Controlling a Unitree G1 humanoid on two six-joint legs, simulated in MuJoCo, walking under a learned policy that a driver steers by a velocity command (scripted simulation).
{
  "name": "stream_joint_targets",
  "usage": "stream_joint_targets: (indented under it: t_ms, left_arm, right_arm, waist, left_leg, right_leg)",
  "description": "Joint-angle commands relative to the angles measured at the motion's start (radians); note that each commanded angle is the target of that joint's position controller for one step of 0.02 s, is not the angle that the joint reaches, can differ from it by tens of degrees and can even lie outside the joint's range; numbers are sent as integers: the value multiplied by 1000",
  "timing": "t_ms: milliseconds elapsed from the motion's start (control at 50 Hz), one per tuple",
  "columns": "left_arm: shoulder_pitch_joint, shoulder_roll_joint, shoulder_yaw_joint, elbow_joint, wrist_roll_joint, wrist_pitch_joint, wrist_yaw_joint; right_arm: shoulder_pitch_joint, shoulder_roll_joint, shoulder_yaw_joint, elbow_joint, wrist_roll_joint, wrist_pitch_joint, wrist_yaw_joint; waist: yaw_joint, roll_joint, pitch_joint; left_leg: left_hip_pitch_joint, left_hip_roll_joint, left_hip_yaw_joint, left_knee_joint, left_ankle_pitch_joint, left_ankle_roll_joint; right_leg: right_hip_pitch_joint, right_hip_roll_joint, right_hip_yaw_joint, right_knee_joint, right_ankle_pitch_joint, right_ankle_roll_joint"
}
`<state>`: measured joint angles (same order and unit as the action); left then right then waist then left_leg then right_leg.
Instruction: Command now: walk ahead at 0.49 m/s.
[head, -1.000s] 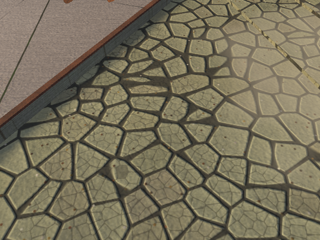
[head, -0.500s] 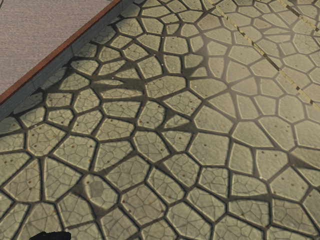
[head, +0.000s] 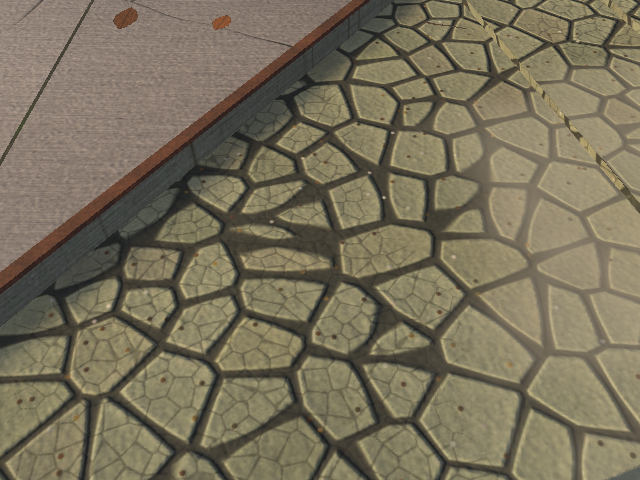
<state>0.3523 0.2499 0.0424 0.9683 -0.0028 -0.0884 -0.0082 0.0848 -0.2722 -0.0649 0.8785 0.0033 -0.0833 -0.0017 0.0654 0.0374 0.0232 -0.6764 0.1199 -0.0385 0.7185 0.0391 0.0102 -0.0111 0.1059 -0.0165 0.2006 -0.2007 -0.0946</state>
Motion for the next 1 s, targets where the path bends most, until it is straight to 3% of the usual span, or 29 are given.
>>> stream_joint_targets:
  t_ms: [20, 100, 140, 180, 200, 220, 240, 260, 280, 300, 320, 340, 380, 440, 480, 520, 580, 640, 680, 700, 720, 740, 760, 800, 840, 880, 1000]
  left_arm:
    - [19, 156, 27, -28, -10, -10, 17]
    - [90, 160, 29, 15, -9, 16, 21]
    - [82, 173, 34, 16, -7, 27, 25]
    - [51, 190, 37, 6, -2, 36, 25]
    - [22, 177, 29, -7, 3, 38, 23]
    - [31, 138, 13, -33, 14, 31, 21]
    - [156, 16, -22, -16, 8, 9, 7]
    - [74, 136, 6, -15, -21, -10, 2]
    - [-15, 176, 21, -46, -49, -22, 1]
    - [-61, 163, 22, -55, -49, -23, 8]
    - [-85, 151, 29, -60, -30, -18, 12]
    - [-61, 128, 30, -60, -18, -7, 13]
    - [-43, 78, 22, -63, -8, 7, 13]
    - [-164, 82, 21, -113, 5, 10, 17]
    - [-249, 76, 17, -137, 6, 4, 14]
    - [-327, 70, 11, -154, 1, -2, 8]
    - [-407, 86, 10, -182, -11, -10, -2]
    - [-391, 139, 24, -188, -16, -23, -10]
    - [-242, 182, 49, -148, -13, -29, -4]
    - [-85, 238, 68, -121, 3, -35, 3]
    - [16, 331, 93, -102, 12, -22, 6]
    - [15, 261, 74, -105, 9, -19, -2]
    - [-56, 183, 52, -124, 5, -22, -3]
    - [-193, 117, 31, -142, 15, -22, -6]
    - [-235, 103, 29, -135, 27, -24, -5]
    - [-234, 128, 39, -123, 26, -24, 4]
    - [-251, 184, 57, -117, 8, 15, 43]
  right_arm:
    - [-117, -29, 6, -85, 7, -13, 15]
    - [-218, -34, 14, -138, 12, -21, 36]
    - [-208, -54, 9, -148, 14, -27, 46]
    - [-64, -109, -17, -114, 13, -28, 42]
    - [117, -155, -40, -63, 10, -28, 35]
    - [304, -223, -58, -25, -8, -23, 23]
    - [331, -234, -56, -9, -2, -18, 26]
    - [302, -138, -31, -13, 9, -16, 22]
    - [209, -113, -21, -30, 8, -17, 15]
    - [137, -92, -15, -38, 0, -22, 16]
    - [106, -73, -8, -35, -7, -28, 22]
    - [94, -59, -1, -29, -15, -31, 27]
    - [98, -72, -3, -18, -5, -31, 33]
    - [139, -125, -19, -2, 3, -26, 15]
    - [172, -137, -24, 8, 7, -19, 3]
    - [217, -149, -28, 22, 12, -14, -4]
    - [274, -151, -30, 42, 24, -6, -9]
    - [270, -166, -39, 38, 26, 7, -18]
    - [263, -141, -33, 28, 20, 17, -19]
    - [259, -82, -12, 5, 8, 17, -16]
    - [364, 18, 14, -27, 14, 5, -14]
    - [375, -45, 4, -27, 35, -4, -14]
    - [312, -129, -20, -36, 48, -3, -16]
    - [249, -126, -32, -47, 30, 13, -29]
    - [274, -91, -40, -53, 23, 40, -27]
    - [251, -62, -37, -85, 22, 61, -24]
    - [118, -46, -26, -175, 12, 81, 8]
  waist:
    - [2, -72, 55]
    - [17, -62, 76]
    - [-10, -80, 50]
    - [-98, -124, -60]
    - [-184, -121, -167]
    - [-227, -21, -314]
    - [-158, 221, -429]
    - [-196, 107, -341]
    - [-173, 73, -178]
    - [-138, -5, -101]
    - [-110, -9, -44]
    - [-71, 15, -37]
    - [-43, 23, -27]
    - [-59, 8, 17]
    - [-80, 10, 27]
    - [-105, 14, 27]
    - [-125, 31, 27]
    - [-89, 52, 12]
    - [-13, 53, -56]
    - [51, -20, -184]
    - [23, -298, -333]
    - [24, -337, -345]
    - [21, -233, -209]
    - [-32, -136, -66]
    - [-80, -167, -48]
    - [-92, -152, -46]
    - [-65, -128, -62]
  left_leg:
    - [70, -36, 35, -133, 123, 3]
    - [-15, -58, 36, -208, 26, 28]
    - [30, -82, 52, -233, -59, 53]
    - [271, -146, 101, -245, -111, 93]
    - [539, -124, 78, -244, -47, 136]
    - [895, 80, -187, -221, -59, 223]
    - [1156, 295, -623, -314, -169, 366]
    - [1086, 261, -604, -374, -272, 319]
    - [915, 234, -432, -417, -231, 273]
    - [766, 193, -329, -463, -187, 239]
    - [655, 153, -273, -501, -131, 228]
    - [584, 122, -232, -535, -109, 223]
    - [510, 103, -197, -580, -76, 244]
    - [477, 86, -154, -618, -59, 254]
    - [465, 49, -113, -612, -60, 225]
    - [454, 29, -91, -594, -59, 201]
    - [499, 56, -132, -548, -109, 188]
    - [555, 96, -200, -470, -157, 161]
    - [530, 50, -191, -317, -89, 126]
    - [421, -25, -138, -56, -157, 94]
    - [76, -175, 0, 298, -495, 25]
    - [-55, -142, -84, 487, -642, 24]
    - [-107, -95, -106, 548, -565, 35]
    - [-34, -38, -76, 500, -437, 16]
    - [71, -10, -60, 448, -403, -2]
    - [73, -14, -30, 397, -361, -19]
    - [159, -29, 41, 64, -112, -24]
  right_leg:
    - [-86, -263, 108, -91, 334, -72]
    - [105, -328, 123, -21, 423, -89]
    - [164, -348, 123, 49, 581, -82]
    - [160, -325, 103, 222, 913, -61]
    - [50, -281, 74, 416, 913, -34]
    - [-231, -199, 40, 732, 581, 4]
    - [-575, -22, 74, 1041, -336, 50]
    - [-674, -74, 176, 1131, -377, 33]
    - [-711, -126, 153, 1112, -283, 27]
    - [-675, -174, 127, 1052, -197, 32]
    - [-641, -201, 109, 999, -149, 40]
    - [-582, -226, 106, 970, -117, 45]
    - [-547, -241, 85, 897, -104, 66]
    - [-607, -245, 68, 704, 22, 112]
    - [-582, -220, 60, 541, 154, 126]
    - [-522, -183, 46, 417, 250, 135]
    - [-486, -163, 65, 333, 277, 134]
    - [-416, -162, 91, 278, 199, 110]
    - [-213, -156, 70, 246, 116, 74]
    - [27, -271, 172, 265, 85, 21]
    - [374, -506, 546, 193, -81, -110]
    - [364, -537, 746, 96, -258, -143]
    - [247, -500, 612, 78, -281, -99]
    - [6, -424, 343, 67, 130, -61]
    - [-106, -383, 174, 66, 449, -53]
    - [-132, -380, 83, 51, 603, -81]
    - [-120, -368, -95, 34, 598, -88]
